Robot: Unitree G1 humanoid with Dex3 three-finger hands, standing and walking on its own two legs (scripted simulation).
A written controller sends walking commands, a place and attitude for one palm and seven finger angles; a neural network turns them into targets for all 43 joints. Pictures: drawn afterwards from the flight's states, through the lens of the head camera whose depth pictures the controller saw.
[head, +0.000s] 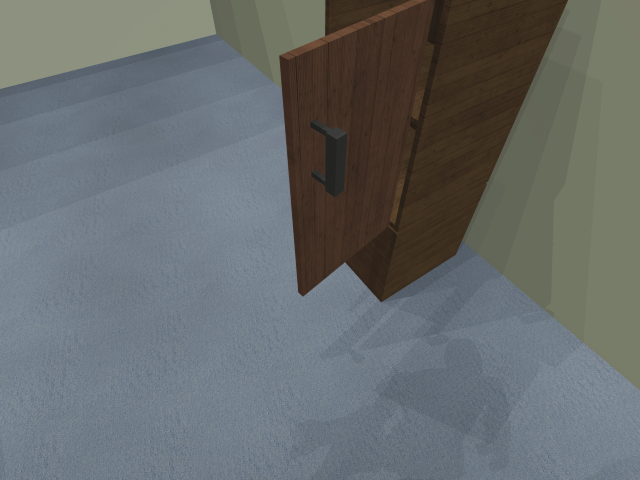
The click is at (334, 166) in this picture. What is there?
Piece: cupboard door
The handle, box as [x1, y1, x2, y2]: [310, 119, 346, 196]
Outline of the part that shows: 314,119 310,122 310,126 326,136 325,175 324,176 316,170 314,170 311,172 312,176 325,185 326,191 335,196 343,190 346,132 337,127 331,129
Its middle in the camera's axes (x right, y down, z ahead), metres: +0.01 -0.13 +0.64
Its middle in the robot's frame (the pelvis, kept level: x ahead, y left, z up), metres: +0.59 +0.03 +0.07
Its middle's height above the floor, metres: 0.85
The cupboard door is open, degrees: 100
